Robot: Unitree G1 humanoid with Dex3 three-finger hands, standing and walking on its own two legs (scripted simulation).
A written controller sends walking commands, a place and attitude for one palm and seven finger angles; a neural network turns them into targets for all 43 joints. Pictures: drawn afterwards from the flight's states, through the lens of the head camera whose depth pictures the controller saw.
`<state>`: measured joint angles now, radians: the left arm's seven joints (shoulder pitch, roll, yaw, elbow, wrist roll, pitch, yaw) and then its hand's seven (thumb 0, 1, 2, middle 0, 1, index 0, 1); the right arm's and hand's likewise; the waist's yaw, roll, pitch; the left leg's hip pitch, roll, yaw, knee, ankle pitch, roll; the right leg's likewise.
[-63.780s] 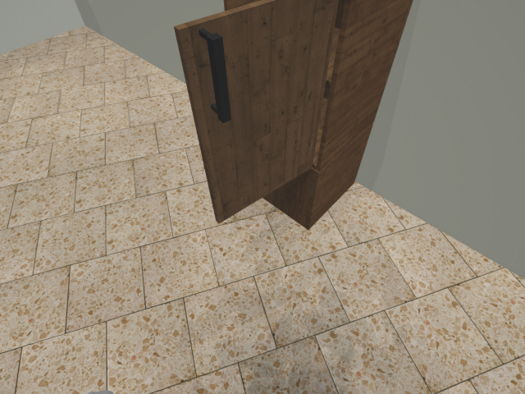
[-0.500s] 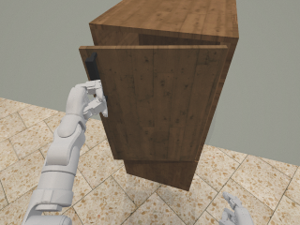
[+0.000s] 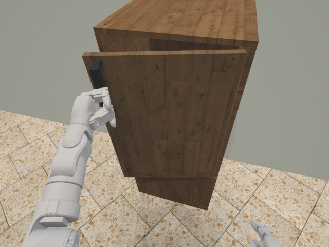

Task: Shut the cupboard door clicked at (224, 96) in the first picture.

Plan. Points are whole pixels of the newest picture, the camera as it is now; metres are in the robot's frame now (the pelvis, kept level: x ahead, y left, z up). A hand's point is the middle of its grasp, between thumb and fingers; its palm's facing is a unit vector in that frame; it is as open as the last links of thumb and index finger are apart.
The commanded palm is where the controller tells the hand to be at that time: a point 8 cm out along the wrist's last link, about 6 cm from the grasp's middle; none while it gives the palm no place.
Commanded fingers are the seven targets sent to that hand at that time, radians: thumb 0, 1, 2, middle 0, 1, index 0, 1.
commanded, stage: push the door shut along its arc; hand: left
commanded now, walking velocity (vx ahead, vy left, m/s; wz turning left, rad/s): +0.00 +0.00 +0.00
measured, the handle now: (105, 92) +0.46 +0.19 +0.16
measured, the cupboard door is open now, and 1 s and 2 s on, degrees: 15 2 0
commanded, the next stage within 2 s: pull the fist back off the door in 1.88 s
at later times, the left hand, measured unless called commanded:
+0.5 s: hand (116, 100) +0.42 +0.15 +0.17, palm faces -0.06 -1.00 -0.02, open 3.1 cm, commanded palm +0.41 +0.20 +0.16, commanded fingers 0.00 0.90 0.90 -1.30 -1.50 -1.30 -1.50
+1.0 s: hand (129, 87) +0.48 +0.12 +0.16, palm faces -0.18 -0.98 -0.02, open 3.1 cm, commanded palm +0.47 +0.18 +0.16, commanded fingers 0.00 0.90 0.90 -1.30 -1.50 -1.30 -1.50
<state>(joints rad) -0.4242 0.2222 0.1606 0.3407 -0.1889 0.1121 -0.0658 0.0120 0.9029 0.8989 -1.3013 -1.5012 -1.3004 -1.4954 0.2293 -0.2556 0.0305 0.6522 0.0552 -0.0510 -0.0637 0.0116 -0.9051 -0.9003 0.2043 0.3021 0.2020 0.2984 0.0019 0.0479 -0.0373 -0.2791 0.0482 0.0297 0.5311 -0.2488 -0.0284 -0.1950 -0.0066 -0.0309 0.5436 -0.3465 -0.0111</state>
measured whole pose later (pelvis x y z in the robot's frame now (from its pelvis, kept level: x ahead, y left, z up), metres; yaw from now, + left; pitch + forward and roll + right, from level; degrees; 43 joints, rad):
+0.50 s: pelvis -0.02 +0.01 +0.00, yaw +1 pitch +2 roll +0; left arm -0.74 0.29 0.16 0.75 -0.19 0.00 -0.15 0.01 0.90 0.90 -1.32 -1.50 -1.30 -1.50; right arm 0.26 -0.25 0.05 0.69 0.05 -0.06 -0.07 0.01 -0.90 -0.90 0.21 0.30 0.20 0.30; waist -0.05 0.04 -0.02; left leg -0.38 0.04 0.02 0.58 -0.24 -0.01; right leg -0.28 -0.02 -0.04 0.58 -0.34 0.00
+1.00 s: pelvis -0.01 +0.02 -0.01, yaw -1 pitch +8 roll -1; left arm -1.01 0.40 0.24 1.13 -0.15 -0.17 -0.27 0.01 0.90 0.90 -1.30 -1.50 -1.30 -1.50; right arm 0.37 -0.28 0.02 0.71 0.03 -0.11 -0.05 0.01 -0.90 -0.90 0.21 0.30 0.20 0.30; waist -0.14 0.04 -0.05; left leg -0.53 0.05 0.04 0.66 -0.27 -0.01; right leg -0.44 -0.01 -0.02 0.66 -0.36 0.01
